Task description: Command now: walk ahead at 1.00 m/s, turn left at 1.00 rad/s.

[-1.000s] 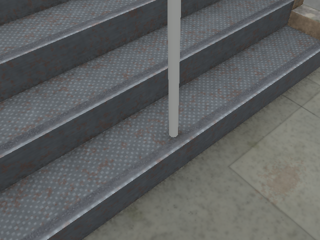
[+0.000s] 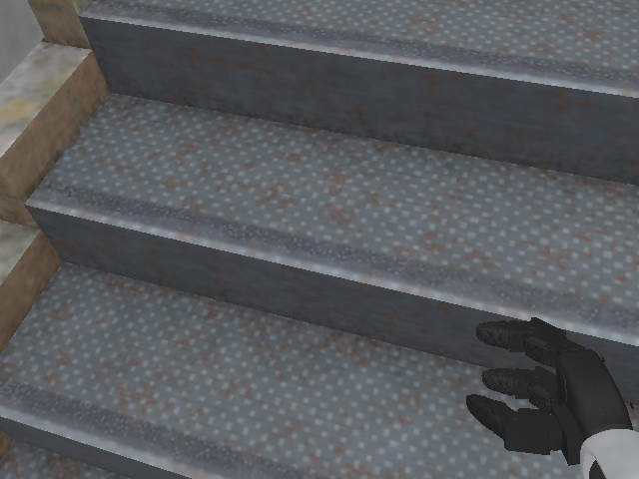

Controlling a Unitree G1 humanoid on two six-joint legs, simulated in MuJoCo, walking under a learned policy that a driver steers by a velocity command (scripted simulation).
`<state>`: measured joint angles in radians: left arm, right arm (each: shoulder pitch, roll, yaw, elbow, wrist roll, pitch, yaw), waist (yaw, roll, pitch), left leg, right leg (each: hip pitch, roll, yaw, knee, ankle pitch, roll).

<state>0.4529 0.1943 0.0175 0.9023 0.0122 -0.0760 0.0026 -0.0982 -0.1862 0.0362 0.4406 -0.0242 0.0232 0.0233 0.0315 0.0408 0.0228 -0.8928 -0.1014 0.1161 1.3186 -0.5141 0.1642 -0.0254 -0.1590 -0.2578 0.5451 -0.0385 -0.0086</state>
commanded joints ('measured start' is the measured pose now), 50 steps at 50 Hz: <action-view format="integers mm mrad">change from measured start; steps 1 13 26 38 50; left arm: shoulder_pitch -291 -666 -95 -258 -510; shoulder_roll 197 -81 80 60 10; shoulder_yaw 70 -101 43 96 -24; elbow -363 -591 -32 -307 -493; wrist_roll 23 11 6 45 -5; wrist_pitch -59 11 -21 -104 106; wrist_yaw -84 42 0 -45 6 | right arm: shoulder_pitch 277 474 51 274 392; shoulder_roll -365 -121 99 -167 -164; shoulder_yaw -175 -73 19 -123 -87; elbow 37 474 -57 94 499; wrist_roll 8 12 -57 -15 48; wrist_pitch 20 -144 -135 -103 -179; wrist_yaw -15 -30 -23 -67 -44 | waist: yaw -184 43 -85 -128 153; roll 231 -116 81 156 -75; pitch -391 49 153 -494 -32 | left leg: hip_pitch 876 396 -408 920 341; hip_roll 162 199 94 499 231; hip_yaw -1059 -154 -139 -977 240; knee -917 -1393 958 -885 -1352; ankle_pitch -211 786 158 -105 997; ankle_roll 273 3 -56 153 -51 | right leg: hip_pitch -780 -948 -336 -834 -561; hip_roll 250 113 110 268 227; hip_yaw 236 134 624 444 43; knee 1314 1185 -248 1524 885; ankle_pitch -53 -400 -150 34 -245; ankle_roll -20 -125 -245 -105 -157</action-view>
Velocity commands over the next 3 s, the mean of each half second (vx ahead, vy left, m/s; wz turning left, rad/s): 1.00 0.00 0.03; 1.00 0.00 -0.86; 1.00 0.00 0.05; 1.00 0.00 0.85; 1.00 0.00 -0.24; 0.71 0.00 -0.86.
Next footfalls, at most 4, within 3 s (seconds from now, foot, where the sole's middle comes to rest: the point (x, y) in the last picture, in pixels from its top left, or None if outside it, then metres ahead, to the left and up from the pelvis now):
0.38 right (404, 425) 0.43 -0.06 -0.47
0.70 left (332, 184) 0.79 0.05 -0.30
1.08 right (518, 19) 0.99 -0.26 -0.13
1.48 left None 1.30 -0.29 0.04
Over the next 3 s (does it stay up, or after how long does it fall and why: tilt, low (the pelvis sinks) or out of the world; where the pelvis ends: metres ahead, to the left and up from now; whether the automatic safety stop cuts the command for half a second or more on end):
stays up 2.36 -0.48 1.42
